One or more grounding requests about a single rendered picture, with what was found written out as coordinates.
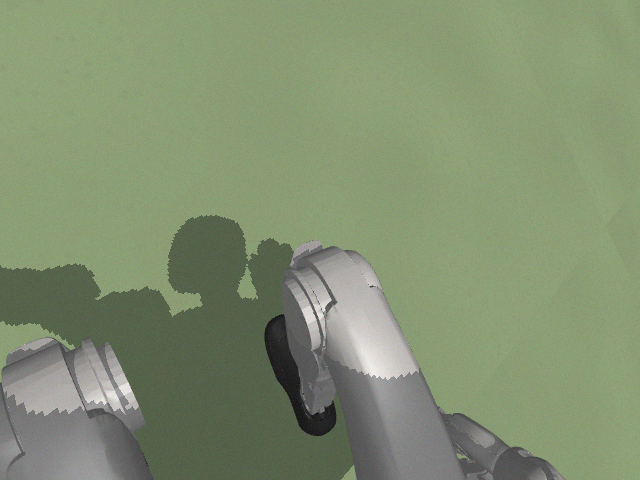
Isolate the right robot foot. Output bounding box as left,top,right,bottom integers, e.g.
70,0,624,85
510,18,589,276
264,314,336,436

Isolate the right robot hand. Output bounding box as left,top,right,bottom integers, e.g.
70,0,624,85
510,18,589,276
437,406,510,480

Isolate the right robot arm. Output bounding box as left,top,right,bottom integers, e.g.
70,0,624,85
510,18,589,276
493,447,566,480

